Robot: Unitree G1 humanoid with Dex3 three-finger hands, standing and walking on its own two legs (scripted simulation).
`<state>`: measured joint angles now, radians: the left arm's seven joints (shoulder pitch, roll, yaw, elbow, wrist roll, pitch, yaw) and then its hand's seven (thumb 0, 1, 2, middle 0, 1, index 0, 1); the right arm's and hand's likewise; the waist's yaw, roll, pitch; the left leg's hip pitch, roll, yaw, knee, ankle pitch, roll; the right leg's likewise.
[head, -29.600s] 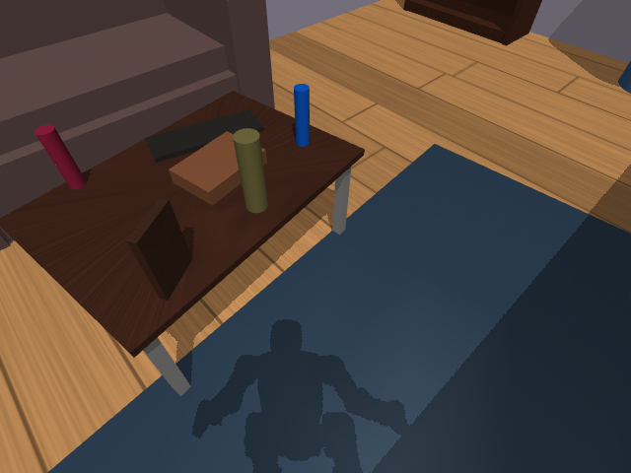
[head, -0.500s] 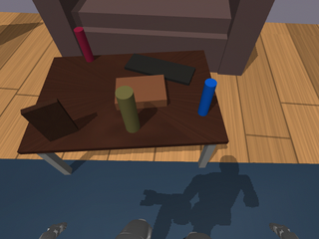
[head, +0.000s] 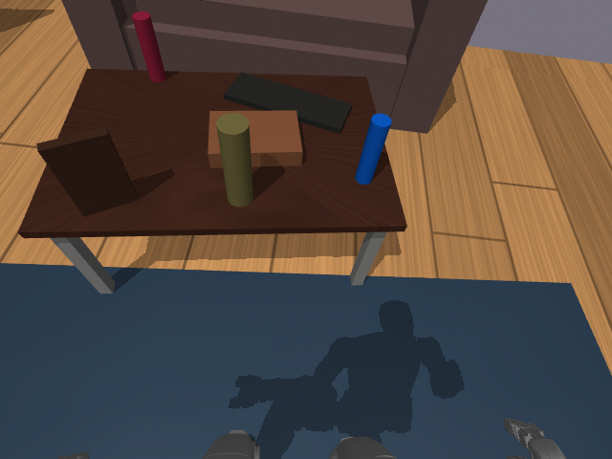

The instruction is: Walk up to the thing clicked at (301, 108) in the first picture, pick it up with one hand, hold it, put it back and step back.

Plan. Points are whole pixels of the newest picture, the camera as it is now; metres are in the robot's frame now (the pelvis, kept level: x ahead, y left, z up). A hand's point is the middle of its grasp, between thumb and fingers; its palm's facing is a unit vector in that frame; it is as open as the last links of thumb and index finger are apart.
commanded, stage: step back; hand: right
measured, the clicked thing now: (371, 151) +0.85 -0.18 -0.23
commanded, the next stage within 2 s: stand in 1.88 s
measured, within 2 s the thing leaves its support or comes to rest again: neither
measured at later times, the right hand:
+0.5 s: hand out of the picture -0.08 -0.30 -0.16, palm faces -0.14 +0.91 -0.40, open 7.4 cm
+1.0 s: hand out of the picture -0.20 -0.35 -0.16, palm faces -0.13 +0.91 -0.39, open 7.4 cm
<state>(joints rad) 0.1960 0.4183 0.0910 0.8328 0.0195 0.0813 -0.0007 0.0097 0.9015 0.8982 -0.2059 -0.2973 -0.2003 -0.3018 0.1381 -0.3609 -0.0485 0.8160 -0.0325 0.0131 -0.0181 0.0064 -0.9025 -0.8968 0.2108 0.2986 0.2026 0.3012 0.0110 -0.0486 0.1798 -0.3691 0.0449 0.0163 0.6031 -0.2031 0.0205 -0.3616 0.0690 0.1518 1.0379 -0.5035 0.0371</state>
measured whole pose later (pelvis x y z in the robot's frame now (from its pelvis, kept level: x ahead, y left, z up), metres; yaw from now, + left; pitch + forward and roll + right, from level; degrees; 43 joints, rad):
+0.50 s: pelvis -0.17 -0.04 -0.01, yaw +5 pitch -3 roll +1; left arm 0.08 0.39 0.06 0.78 0.02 0.08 0.01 0.01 0.90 0.90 -0.21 -0.30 -0.20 -0.30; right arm 0.21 -0.37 -0.04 0.88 -0.03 0.03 -0.01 0.01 -0.91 -0.90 0.21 0.30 0.20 0.30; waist 0.00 -0.04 0.19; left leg -0.29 -0.05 -0.01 0.67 -0.33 0.02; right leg -0.46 -0.01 0.05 0.89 -0.46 -0.01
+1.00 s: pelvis -0.31 -0.08 -0.01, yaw +5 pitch -2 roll +1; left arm 0.22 0.38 0.06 0.91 0.05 0.01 0.00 0.01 0.90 0.90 -0.21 -0.30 -0.21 -0.30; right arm 0.21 -0.42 -0.06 0.92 -0.03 0.04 0.00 0.01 -0.91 -0.90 0.21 0.30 0.20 0.30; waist 0.03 0.02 0.09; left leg -0.36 -0.03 -0.06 0.81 -0.49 -0.01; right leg -0.31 -0.04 0.00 0.69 -0.34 -0.01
